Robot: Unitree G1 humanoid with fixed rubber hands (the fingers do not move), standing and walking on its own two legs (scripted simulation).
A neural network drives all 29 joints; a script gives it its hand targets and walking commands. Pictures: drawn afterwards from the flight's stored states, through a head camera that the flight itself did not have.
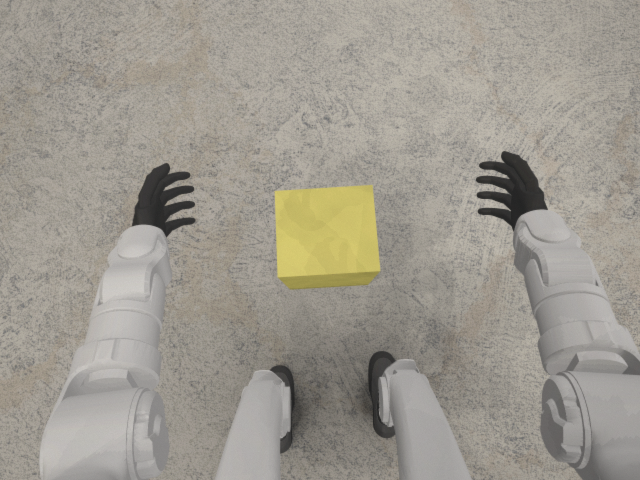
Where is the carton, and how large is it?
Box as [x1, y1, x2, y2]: [275, 185, 379, 289]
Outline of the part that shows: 372,185 275,191 277,274 278,277 290,289 367,284 379,271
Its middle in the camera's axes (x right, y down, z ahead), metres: +0.01 +0.00 +0.95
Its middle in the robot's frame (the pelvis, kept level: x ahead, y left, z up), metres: +0.49 +0.01 -0.55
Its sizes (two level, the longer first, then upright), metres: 0.211 0.187 0.269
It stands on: the floor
